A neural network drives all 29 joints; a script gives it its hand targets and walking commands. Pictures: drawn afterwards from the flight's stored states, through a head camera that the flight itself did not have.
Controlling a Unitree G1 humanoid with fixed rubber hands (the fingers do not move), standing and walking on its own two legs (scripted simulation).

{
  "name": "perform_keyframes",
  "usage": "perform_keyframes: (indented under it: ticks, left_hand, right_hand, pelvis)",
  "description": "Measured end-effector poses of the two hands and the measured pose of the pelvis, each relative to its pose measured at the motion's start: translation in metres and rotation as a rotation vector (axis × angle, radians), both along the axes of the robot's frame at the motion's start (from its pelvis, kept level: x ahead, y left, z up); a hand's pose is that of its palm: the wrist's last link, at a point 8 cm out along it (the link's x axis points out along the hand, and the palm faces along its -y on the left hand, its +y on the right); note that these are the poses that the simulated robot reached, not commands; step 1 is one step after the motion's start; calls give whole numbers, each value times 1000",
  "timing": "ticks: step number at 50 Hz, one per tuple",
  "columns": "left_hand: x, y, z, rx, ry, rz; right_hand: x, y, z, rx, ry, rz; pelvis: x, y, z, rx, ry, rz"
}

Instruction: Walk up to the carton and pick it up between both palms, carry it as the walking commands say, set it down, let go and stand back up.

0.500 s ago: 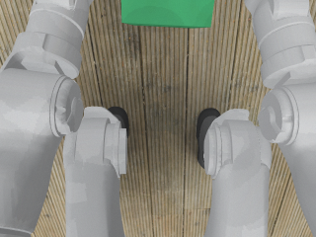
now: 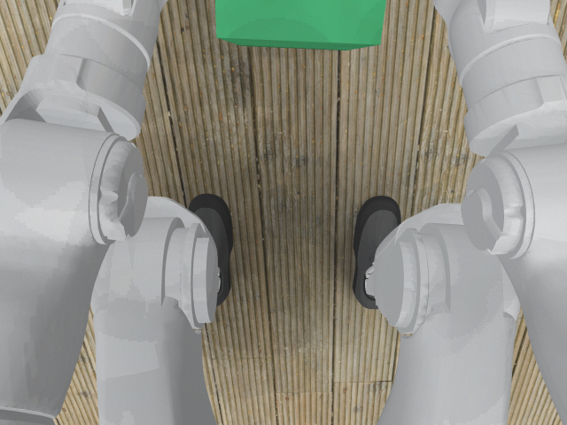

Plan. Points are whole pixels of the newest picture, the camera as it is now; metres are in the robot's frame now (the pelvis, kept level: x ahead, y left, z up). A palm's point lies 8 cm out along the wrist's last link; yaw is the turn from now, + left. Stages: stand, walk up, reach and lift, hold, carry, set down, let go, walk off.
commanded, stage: reach and lift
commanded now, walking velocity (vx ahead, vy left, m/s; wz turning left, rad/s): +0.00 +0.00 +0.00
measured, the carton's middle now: out of the picture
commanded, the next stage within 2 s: none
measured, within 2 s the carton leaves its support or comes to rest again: leaves its support in 1.06 s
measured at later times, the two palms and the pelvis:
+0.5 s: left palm out of the picture +0.57 +0.14 -0.21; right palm out of the picture +0.57 -0.12 -0.20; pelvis +0.01 +0.00 -0.01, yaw +0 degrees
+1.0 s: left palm out of the picture +0.56 +0.14 -0.21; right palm out of the picture +0.57 -0.12 -0.20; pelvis +0.01 +0.00 -0.01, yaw +0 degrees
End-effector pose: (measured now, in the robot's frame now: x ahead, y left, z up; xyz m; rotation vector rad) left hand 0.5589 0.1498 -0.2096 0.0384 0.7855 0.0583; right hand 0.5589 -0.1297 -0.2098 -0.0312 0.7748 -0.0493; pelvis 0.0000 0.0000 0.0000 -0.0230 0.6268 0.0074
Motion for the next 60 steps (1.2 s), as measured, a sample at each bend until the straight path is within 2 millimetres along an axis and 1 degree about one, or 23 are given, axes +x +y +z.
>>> perform_keyframes:
  ticks: [3,6,11,15,28,48,53,60]
  left_hand:
    - [2,-8,3,-21,-17,-2]
    - [2,-14,2,-31,-13,-6]
    - [1,-14,1,-23,-24,-10]
    - [1,-15,0,-35,-23,-5]
    - [8,-11,2,-35,5,-61]
    - [5,-14,2,-37,16,-23]
    - [3,-14,6,-24,17,-8]
    - [3,-14,24,-25,-20,24]
  right_hand:
    - [4,7,4,6,-23,16]
    - [4,15,4,9,-10,38]
    - [1,16,3,21,-6,15]
    - [3,15,4,8,2,44]
    - [8,13,4,43,29,69]
    - [8,14,5,28,35,42]
    - [7,16,11,23,34,31]
    - [7,19,29,32,-8,-9]
  pelvis:
    - [0,-1,1,1,2,0]
    - [-1,-1,2,3,4,-1]
    - [0,-2,5,4,13,-1]
    - [2,-3,4,9,10,-2]
    - [8,-2,-11,9,-33,-2]
    - [10,-2,-8,6,-30,-1]
    - [8,-3,-6,4,-35,-2]
    - [3,-2,0,0,-46,5]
